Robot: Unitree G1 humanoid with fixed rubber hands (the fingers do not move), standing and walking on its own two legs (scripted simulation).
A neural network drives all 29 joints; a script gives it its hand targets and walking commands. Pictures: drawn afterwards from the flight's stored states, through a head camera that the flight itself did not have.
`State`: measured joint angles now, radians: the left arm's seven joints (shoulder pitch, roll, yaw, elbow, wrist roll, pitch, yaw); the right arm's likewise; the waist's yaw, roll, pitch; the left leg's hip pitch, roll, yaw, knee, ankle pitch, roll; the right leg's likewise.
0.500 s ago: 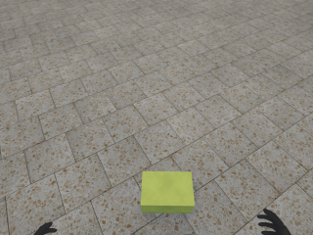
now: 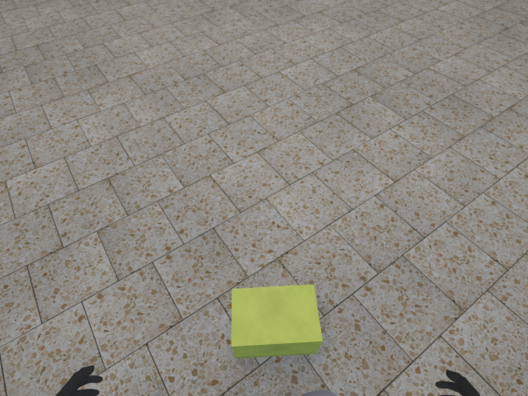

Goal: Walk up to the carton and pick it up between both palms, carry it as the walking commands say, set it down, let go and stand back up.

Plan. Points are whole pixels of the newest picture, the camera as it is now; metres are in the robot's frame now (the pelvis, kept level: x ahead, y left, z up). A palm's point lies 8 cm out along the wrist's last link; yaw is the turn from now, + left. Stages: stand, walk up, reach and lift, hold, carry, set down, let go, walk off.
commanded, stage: walk up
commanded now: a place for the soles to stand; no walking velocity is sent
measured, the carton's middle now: (274, 321) +0.43 -0.03 -0.68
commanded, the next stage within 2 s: reach and lift in 1.28 s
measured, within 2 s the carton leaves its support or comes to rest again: neither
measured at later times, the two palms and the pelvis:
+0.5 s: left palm out of the picture +0.11 +0.31 -0.10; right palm out of the picture +0.10 -0.32 -0.11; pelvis +0.00 +0.00 +0.00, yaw -1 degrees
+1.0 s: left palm out of the picture +0.12 +0.32 -0.10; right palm out of the picture +0.09 -0.31 -0.11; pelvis +0.00 +0.01 -0.01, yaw -2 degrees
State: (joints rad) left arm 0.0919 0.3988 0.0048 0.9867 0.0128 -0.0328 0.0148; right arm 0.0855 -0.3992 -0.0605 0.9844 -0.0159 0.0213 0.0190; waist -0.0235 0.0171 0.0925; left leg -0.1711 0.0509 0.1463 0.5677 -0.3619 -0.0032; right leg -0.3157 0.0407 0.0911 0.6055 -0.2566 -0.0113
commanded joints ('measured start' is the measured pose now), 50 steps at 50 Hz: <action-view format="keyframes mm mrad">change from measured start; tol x8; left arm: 1 -17 222 51 -56 1 -16 9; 50 57 235 60 -98 0 -23 13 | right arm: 1 -34 -189 -43 -69 1 -16 -7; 50 -22 -182 -53 -134 5 -3 -11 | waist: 1 7 -41 -136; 31 16 28 -115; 38 -9 -108 -141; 46 15 67 -117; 50 14 -31 -134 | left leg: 1 38 89 -114 -90 84 60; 18 28 109 -102 -78 84 75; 23 54 68 -121 -39 -20 60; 31 43 164 -114 -94 148 110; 38 36 22 -145 42 -78 51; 42 72 185 -230 -167 95 120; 45 53 212 -167 -117 311 149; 50 -13 79 -96 27 103 57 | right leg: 1 18 -116 124 -86 312 -83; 15 3 -72 65 -36 286 -64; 23 -44 -135 228 -128 218 -108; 30 -36 -39 3 26 272 -43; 34 -14 -92 136 -49 316 -90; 38 -69 -182 376 -173 165 -158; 42 -87 -42 49 33 251 -39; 44 -71 -31 -17 70 162 -25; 48 36 -73 60 -11 361 -72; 50 30 -132 187 -61 327 -122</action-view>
